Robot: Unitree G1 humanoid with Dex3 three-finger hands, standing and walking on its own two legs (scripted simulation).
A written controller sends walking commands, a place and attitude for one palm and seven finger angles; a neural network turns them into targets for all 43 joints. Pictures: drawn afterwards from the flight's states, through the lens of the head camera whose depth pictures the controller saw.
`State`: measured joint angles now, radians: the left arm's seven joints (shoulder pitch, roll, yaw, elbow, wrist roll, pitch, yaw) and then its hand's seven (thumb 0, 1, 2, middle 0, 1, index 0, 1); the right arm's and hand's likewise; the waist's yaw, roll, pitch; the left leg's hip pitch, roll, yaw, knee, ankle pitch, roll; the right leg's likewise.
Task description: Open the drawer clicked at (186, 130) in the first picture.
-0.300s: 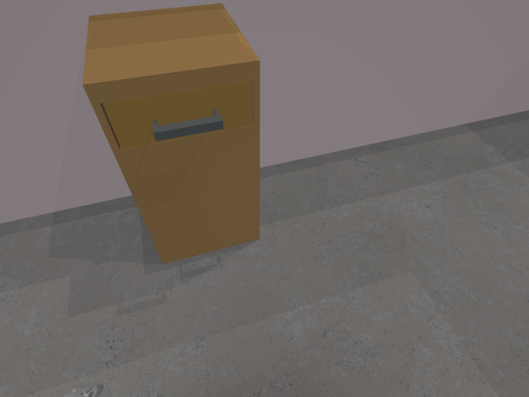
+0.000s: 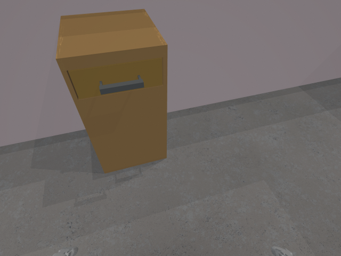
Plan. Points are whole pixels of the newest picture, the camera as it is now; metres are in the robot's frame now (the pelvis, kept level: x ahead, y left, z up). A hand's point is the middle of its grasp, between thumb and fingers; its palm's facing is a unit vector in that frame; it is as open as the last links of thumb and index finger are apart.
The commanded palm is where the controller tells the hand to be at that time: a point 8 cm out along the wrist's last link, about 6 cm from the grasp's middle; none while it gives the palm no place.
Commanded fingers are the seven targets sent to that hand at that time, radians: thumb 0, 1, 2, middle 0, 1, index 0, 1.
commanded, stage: stand and wait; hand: left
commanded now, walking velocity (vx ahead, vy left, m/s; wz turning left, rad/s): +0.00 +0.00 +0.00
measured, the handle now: (121, 83) +0.78 +0.27 -0.06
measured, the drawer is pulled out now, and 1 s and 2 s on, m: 0.00 0.00 0.00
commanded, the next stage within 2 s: look at it before walking up in 0.54 s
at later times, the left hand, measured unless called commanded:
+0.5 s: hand out of the picture +0.06 +0.24 -0.15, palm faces -0.03 -0.94 -0.34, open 7.4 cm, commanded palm none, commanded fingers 0.00 0.90 0.90 -0.20 -0.30 -0.20 -0.30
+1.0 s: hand out of the picture +0.05 +0.23 -0.15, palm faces -0.03 -0.94 -0.33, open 7.4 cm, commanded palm none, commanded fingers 0.00 0.90 0.90 -0.20 -0.30 -0.20 -0.30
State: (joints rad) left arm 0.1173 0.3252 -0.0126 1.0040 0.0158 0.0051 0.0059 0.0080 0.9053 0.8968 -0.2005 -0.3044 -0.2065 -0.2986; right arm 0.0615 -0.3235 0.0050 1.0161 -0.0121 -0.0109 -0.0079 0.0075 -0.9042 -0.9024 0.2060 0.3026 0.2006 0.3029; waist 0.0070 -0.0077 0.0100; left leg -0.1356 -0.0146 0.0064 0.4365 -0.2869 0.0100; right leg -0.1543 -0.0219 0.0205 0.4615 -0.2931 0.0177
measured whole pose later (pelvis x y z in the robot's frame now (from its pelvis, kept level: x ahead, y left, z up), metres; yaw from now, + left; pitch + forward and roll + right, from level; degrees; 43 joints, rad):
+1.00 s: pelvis -0.02 -0.01 +0.01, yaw +0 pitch -2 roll +0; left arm 0.14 0.33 -0.01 1.08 0.01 0.00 0.00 0.01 0.91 0.90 -0.20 -0.30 -0.21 -0.30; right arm 0.12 -0.34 0.01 1.11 -0.01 -0.01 -0.01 0.01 -0.91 -0.90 0.21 0.30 0.20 0.30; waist 0.00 0.00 0.02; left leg -0.12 0.01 0.00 0.35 -0.21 -0.01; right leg -0.14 0.00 0.02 0.37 -0.21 0.00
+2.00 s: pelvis -0.05 +0.01 +0.00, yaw +16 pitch +0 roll -1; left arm 0.20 0.20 0.04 0.99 0.01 0.06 0.03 0.01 0.91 0.90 -0.20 -0.30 -0.20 -0.30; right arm 0.26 -0.17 -0.04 1.02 -0.02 0.03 -0.02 0.01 -0.90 -0.90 0.21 0.30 0.20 0.30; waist -0.03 0.01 0.04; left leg -0.27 -0.06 -0.06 0.42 -0.16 0.05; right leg -0.32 -0.03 -0.01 0.76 -0.44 0.05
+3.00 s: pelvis +0.21 -0.04 -0.01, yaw +15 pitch +0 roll -1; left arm 0.17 0.16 0.06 1.04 0.03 -0.04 0.02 0.00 0.93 0.90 -0.20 -0.30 -0.20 -0.30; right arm 0.30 -0.19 -0.07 1.09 -0.03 0.00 -0.02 0.01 -0.91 -0.90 0.20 0.30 0.19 0.30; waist -0.05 0.04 0.04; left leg -0.46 0.13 0.08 1.13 -0.41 0.01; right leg -0.29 -0.02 -0.18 0.53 -0.23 -0.05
